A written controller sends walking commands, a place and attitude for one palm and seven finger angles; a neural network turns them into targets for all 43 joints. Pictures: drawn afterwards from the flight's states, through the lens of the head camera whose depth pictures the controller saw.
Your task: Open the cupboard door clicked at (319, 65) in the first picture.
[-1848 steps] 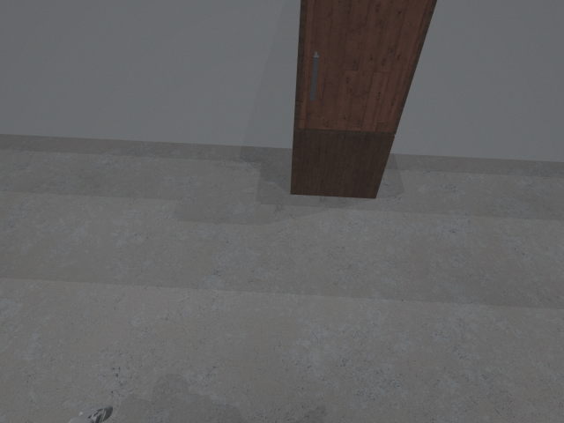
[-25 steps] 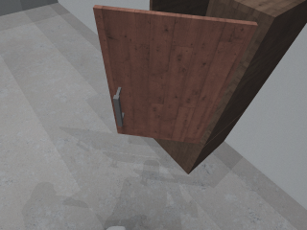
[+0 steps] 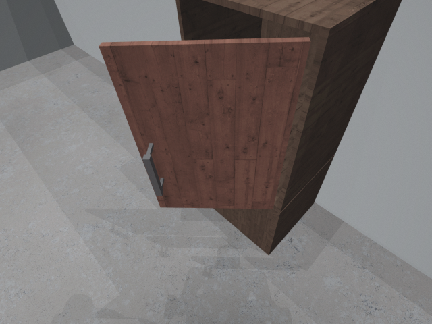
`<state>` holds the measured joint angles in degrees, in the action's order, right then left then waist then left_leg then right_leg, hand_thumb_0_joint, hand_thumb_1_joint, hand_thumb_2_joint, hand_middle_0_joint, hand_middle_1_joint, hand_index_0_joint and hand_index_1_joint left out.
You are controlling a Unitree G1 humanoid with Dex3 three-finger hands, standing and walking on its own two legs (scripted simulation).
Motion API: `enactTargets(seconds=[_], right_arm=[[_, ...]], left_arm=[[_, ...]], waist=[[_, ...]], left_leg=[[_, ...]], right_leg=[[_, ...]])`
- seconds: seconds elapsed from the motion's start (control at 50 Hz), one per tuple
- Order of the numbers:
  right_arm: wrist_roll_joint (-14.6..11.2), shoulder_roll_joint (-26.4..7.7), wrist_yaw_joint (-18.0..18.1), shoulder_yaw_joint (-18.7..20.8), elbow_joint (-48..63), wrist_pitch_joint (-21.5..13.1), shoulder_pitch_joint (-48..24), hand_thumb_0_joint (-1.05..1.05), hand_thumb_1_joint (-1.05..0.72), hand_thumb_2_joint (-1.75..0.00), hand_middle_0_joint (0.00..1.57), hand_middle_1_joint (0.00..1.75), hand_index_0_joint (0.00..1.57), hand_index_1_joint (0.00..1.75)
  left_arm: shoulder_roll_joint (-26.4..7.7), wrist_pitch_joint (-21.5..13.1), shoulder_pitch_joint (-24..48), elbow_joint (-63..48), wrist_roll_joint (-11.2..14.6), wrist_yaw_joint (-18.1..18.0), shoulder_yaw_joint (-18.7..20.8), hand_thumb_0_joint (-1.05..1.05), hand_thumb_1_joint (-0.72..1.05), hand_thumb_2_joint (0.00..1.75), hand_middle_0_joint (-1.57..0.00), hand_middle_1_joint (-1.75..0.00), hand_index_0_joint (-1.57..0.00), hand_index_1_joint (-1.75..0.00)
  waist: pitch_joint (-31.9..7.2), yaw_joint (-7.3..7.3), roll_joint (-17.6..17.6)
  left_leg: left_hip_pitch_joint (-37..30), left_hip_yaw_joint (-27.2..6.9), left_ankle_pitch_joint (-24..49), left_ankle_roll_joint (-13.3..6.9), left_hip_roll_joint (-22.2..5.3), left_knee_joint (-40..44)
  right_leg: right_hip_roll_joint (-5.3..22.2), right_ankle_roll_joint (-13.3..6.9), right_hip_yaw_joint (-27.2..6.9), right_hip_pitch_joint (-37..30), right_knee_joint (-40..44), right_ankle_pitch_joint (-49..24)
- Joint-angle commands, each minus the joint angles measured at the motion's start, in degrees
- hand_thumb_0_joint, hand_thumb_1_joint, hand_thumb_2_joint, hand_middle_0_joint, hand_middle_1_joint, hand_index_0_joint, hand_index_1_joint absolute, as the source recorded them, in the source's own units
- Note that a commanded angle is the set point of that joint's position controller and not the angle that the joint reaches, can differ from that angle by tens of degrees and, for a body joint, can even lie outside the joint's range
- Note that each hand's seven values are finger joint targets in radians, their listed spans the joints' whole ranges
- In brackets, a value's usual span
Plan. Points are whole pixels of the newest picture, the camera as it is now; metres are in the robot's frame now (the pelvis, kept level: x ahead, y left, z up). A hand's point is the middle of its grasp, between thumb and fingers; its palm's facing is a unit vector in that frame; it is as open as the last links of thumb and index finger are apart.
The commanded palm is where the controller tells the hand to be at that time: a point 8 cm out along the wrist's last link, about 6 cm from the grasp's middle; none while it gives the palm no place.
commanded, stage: come to a stop and stand still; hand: left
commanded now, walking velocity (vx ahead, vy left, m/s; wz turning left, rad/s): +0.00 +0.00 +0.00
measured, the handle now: (155, 171) +0.53 +0.20 -0.09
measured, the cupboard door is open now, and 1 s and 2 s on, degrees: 43 43 43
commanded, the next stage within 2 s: look again from close up in 0.32 s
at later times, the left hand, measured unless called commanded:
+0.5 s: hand out of the picture +0.01 +0.17 -0.16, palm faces +0.00 -0.98 -0.21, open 7.4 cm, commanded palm none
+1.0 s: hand out of the picture +0.03 +0.17 -0.17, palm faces +0.00 -0.98 -0.18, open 7.4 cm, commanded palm none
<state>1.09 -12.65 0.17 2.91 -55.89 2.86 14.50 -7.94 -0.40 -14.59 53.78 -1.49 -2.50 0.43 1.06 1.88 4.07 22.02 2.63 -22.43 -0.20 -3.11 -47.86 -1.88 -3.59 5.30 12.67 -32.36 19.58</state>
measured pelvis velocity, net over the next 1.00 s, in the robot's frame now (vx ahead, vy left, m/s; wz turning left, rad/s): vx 0.03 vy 0.00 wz -0.02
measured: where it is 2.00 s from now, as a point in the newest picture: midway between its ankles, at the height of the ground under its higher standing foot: outside the picture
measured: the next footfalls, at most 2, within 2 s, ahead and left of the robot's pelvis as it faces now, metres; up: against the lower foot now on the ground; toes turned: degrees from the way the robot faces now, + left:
none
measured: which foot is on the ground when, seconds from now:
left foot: down 0.00-1.00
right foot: down 0.00-1.00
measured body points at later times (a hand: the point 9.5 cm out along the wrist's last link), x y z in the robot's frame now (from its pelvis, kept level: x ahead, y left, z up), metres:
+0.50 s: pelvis +0.01 -0.01 +0.01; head +0.02 -0.02 +0.46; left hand +0.01 +0.22 -0.14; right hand +0.02 -0.24 -0.15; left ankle +0.00 +0.10 -0.73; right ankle -0.02 -0.08 -0.73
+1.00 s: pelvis +0.03 +0.00 +0.01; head +0.03 +0.01 +0.46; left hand +0.03 +0.22 -0.15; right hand +0.03 -0.22 -0.14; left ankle +0.00 +0.10 -0.73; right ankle -0.02 -0.08 -0.73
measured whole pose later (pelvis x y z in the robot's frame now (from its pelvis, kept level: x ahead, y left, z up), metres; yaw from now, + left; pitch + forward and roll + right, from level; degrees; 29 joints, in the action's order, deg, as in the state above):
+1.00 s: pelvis +0.03 +0.00 +0.01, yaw -1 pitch -1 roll +0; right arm 0.6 -8.6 1.8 -1.4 -65.6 -0.8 14.3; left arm -9.8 -1.5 -16.7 63.5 -0.5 -2.3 -1.0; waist 0.4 -0.2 -2.0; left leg 8.0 6.4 -15.9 -1.4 -0.3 -24.4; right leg -1.5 -2.6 3.5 6.4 -24.0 17.2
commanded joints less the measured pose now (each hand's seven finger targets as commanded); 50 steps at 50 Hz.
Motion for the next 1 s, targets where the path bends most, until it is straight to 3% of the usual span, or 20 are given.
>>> enactTargets(seconds=[0.0,0.02,0.04,0.08,0.1,0.12,0.14,0.18,0.22,0.26,0.38,0.48,0.76,0.92,0.98], right_arm=[[-0.4,-0.1,0.3,-0.8,4.7,-2.3,0.0,0.00,-0.90,-0.90,0.20,0.30,0.20,0.30],[-0.2,0.5,0.2,-1.0,3.4,-2.7,2.6,0.00,-0.90,-0.90,0.20,0.30,0.20,0.30],[-0.1,-0.2,0.3,-1.3,2.3,-3.0,3.8,0.00,-0.90,-0.90,0.20,0.30,0.20,0.30],[0.2,-2.9,0.7,-1.5,1.7,-3.9,3.6,0.00,-0.90,-0.90,0.20,0.30,0.20,0.30],[0.3,-3.2,0.9,-1.7,1.8,-3.8,3.1,0.00,-0.90,-0.90,0.20,0.30,0.20,0.30],[0.3,-2.1,0.9,-1.9,0.8,-4.0,2.2,0.00,-0.90,-0.90,0.20,0.30,0.20,0.30],[0.2,-2.0,1.0,-2.4,0.7,-4.0,1.7,0.00,-0.90,-0.90,0.20,0.30,0.20,0.30],[0.1,-1.6,1.2,-2.5,0.4,-3.9,1.6,0.00,-0.90,-0.90,0.20,0.30,0.20,0.30],[0.0,-1.2,1.2,-2.6,-0.5,-3.9,2.5,0.00,-0.90,-0.90,0.20,0.30,0.20,0.30],[0.0,-1.7,1.1,-2.8,-1.3,-3.9,2.9,0.00,-0.90,-0.90,0.20,0.30,0.20,0.30],[-0.2,-2.1,1.2,-3.1,-3.7,-4.3,2.7,0.00,-0.90,-0.90,0.20,0.30,0.20,0.30],[-0.4,-1.7,1.5,-3.3,-5.6,-4.3,2.7,0.00,-0.90,-0.90,0.20,0.30,0.20,0.30],[-0.4,-1.4,2.0,-3.4,-8.0,-4.5,2.3,0.00,-0.90,-0.90,0.20,0.30,0.20,0.30],[-0.5,-1.4,2.1,-3.3,-8.4,-4.8,2.3,0.00,-0.90,-0.90,0.20,0.30,0.20,0.30],[-0.5,-3.2,2.2,-2.9,-7.9,-4.9,1.5,0.00,-0.90,-0.90,0.20,0.30,0.20,0.30]], left_arm=[[-9.9,-1.3,0.3,-3.9,-0.1,-0.8,1.9,0.00,0.90,0.90,-0.20,-0.30,-0.20,-0.30],[-9.5,-1.4,0.7,-3.8,0.1,-0.8,1.8,0.00,0.90,0.90,-0.20,-0.30,-0.20,-0.30],[-9.1,-1.3,0.2,-3.2,0.6,-0.6,1.5,0.00,0.90,0.90,-0.20,-0.30,-0.20,-0.30],[-7.2,-1.0,-1.8,-2.5,1.1,-0.4,1.1,0.00,0.90,0.90,-0.20,-0.30,-0.20,-0.30],[-7.1,-1.1,-2.3,-2.3,1.0,-0.4,1.1,0.00,0.90,0.90,-0.20,-0.30,-0.20,-0.30],[-7.5,-1.0,-2.2,-1.3,0.9,-0.5,1.2,0.00,0.90,0.90,-0.20,-0.30,-0.20,-0.30],[-8.5,-0.9,-2.2,-0.7,1.1,-0.2,1.0,0.00,0.90,0.90,-0.20,-0.30,-0.20,-0.30],[-8.3,-1.1,-2.9,0.3,1.0,0.0,0.7,0.00,0.90,0.90,-0.20,-0.30,-0.20,-0.30],[-8.2,-1.4,-2.7,1.0,0.8,0.1,0.5,0.00,0.90,0.90,-0.20,-0.30,-0.20,-0.30],[-8.5,-1.5,-2.7,1.6,0.9,0.1,0.3,0.00,0.90,0.90,-0.20,-0.30,-0.20,-0.30],[-8.6,-1.9,-4.4,3.9,1.0,0.1,-0.1,0.00,0.90,0.90,-0.20,-0.30,-0.20,-0.30],[-8.5,-1.9,-5.6,5.9,1.0,-0.1,-0.3,0.00,0.90,0.90,-0.20,-0.30,-0.20,-0.30],[-7.7,-1.8,-6.5,8.3,0.8,-0.2,-0.4,0.00,0.90,0.90,-0.20,-0.30,-0.20,-0.30],[-7.5,-1.6,-6.0,8.2,0.7,-0.2,-0.2,0.00,0.90,0.90,-0.20,-0.30,-0.20,-0.30],[-8.8,-1.6,-4.9,7.8,0.8,-0.2,0.0,0.00,0.90,0.90,-0.20,-0.30,-0.20,-0.30]], waist=[[0.8,-0.24,-11.5],[1.3,0.59,-9.7],[1.2,0.31,-6.0],[1.9,-1.39,0.1],[2.1,-1.89,-1.2],[2.7,-2.17,4.2],[2.3,-2.19,4.2],[2.7,-2.17,-2.0],[3.0,-1.60,-5.1],[1.9,-1.40,-6.0],[-0.2,-1.65,-5.7],[0.4,-1.84,-5.1],[1.2,-1.99,-3.6],[1.8,-2.19,-4.6],[1.7,-2.15,-3.5]], left_leg=[[-4.7,1.0,0.6,-0.2,1.1,10.3],[-8.5,1.3,4.8,-0.4,1.1,16.4],[-10.9,-0.2,8.5,-0.8,0.6,20.3],[-9.6,-6.5,17.0,-3.8,-5.8,23.6],[-7.5,-6.3,15.3,-4.3,-5.9,23.3],[-5.9,-6.6,15.5,-4.1,-5.2,24.8],[-6.0,-6.2,14.8,-3.6,-4.5,25.3],[-6.1,-4.5,9.9,-2.7,-3.4,25.2],[-7.6,-3.3,9.3,-2.2,-2.8,25.2],[-8.7,-2.9,9.7,-1.9,-2.6,25.2],[-10.9,-2.3,13.2,-1.7,-2.9,25.4],[-11.5,-1.9,15.0,-1.6,-3.1,25.3],[-12.8,-2.1,18.0,-1.8,-3.7,26.1],[-13.1,-2.6,20.0,-2.3,-4.0,26.8],[-13.6,-3.2,23.0,-2.3,-4.1,27.1]], right_leg=[[12.5,-5.4,-10.3,2.3,10.9,-22.9],[11.5,-4.1,-8.9,3.4,9.6,-19.9],[10.0,-2.3,-9.0,4.3,8.4,-15.7],[6.2,0.7,-7.6,4.0,7.8,-9.5],[5.8,1.0,-8.0,1.9,9.1,-9.1],[6.6,1.0,-7.7,0.1,8.9,-9.8],[6.3,0.7,-7.9,-1.3,8.7,-10.1],[7.2,0.4,-9.6,-1.2,11.3,-8.3],[8.0,0.1,-10.5,-0.6,13.3,-8.5],[8.4,0.2,-10.8,-1.0,13.6,-9.0],[8.8,0.7,-10.6,-3.5,12.9,-17.3],[9.0,1.1,-10.3,-4.2,12.2,-22.6],[8.8,1.1,-9.8,-4.3,11.8,-24.3],[8.6,1.1,-9.0,-4.5,11.7,-23.4],[8.9,0.8,-9.4,-3.9,11.3,-25.0]])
